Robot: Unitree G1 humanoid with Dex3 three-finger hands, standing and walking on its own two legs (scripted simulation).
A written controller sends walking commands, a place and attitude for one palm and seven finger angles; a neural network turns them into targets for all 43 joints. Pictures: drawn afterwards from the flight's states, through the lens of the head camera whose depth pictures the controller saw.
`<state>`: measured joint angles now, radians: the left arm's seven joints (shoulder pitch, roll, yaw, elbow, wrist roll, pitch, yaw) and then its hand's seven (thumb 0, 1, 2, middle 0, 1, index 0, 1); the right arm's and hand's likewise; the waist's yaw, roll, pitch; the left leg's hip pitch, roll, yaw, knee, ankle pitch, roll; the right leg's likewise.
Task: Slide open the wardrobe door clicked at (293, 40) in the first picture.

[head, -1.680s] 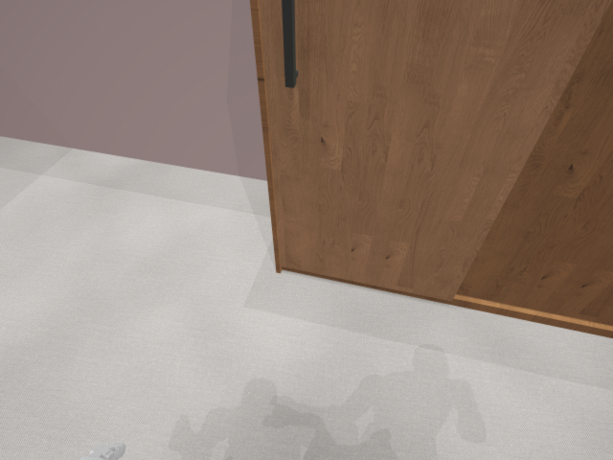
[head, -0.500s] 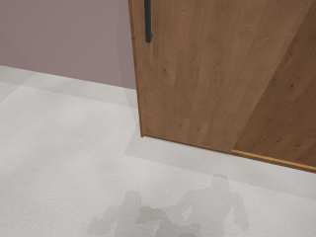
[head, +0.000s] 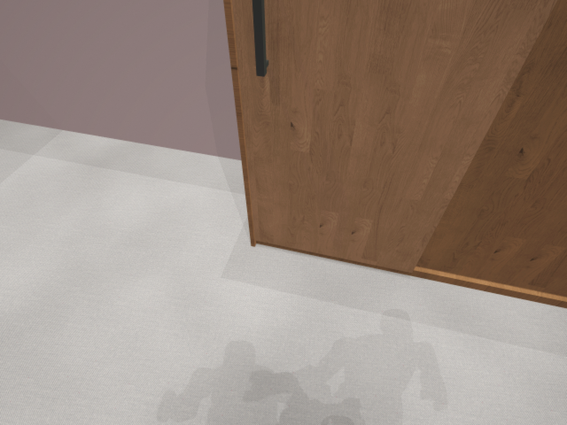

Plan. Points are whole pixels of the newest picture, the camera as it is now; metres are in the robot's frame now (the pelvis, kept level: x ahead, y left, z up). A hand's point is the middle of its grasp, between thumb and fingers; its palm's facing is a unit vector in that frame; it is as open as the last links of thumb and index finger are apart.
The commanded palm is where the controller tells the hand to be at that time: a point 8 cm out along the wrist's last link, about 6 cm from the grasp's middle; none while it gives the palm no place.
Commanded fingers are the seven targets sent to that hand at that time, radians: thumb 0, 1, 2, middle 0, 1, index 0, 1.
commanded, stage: turn to face it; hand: left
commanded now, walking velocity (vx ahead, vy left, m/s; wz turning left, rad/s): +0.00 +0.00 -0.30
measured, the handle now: (261, 15) +0.91 +0.11 +0.19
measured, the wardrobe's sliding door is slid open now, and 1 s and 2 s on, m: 0.00 0.00 0.00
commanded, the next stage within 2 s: take the last steps up to it in 0.30 s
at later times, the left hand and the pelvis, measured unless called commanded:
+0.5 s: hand out of the picture +0.06 +0.19 -0.18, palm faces -0.11 -0.97 -0.22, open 7.4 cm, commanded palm none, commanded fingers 0.00 0.90 0.90 -0.20 -0.30 -0.20 -0.30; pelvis -0.01 +0.00 -0.02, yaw -6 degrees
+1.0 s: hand out of the picture +0.15 +0.27 -0.18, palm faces -0.09 -0.98 -0.16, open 7.4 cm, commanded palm none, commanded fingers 0.00 0.90 0.90 -0.20 -0.30 -0.20 -0.30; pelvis +0.11 +0.08 +0.00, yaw -8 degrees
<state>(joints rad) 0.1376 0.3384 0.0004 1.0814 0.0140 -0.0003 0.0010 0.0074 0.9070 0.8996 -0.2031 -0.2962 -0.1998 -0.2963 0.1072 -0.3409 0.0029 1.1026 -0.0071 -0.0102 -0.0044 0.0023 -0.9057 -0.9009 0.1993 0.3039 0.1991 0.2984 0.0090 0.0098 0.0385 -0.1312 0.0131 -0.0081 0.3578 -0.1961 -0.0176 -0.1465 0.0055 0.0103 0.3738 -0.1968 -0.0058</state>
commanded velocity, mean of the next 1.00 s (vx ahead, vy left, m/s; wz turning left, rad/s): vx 0.19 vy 0.05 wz -0.12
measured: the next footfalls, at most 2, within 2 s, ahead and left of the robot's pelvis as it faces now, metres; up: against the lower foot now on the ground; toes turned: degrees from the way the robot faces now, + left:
left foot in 0.78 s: +0.10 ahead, +0.14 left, +0.00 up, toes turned -1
right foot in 1.30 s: +0.36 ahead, -0.03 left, +0.00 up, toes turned -16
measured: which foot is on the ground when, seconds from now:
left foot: down 0.00-0.50, up 0.52-0.76, down 0.78-1.00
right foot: down 0.00-0.80, up 0.82-1.00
